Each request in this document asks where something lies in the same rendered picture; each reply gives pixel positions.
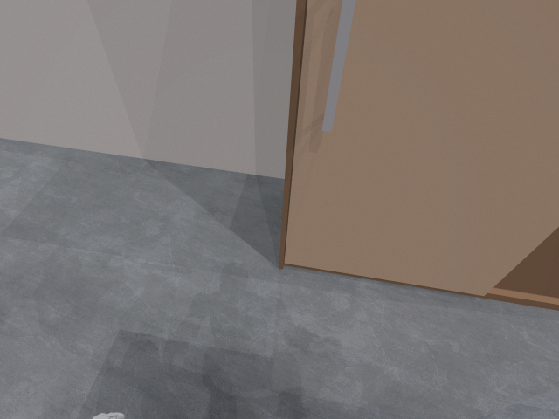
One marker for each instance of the handle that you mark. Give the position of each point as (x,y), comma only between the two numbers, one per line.
(341,46)

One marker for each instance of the wardrobe door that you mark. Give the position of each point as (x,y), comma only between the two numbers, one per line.
(442,167)
(538,272)

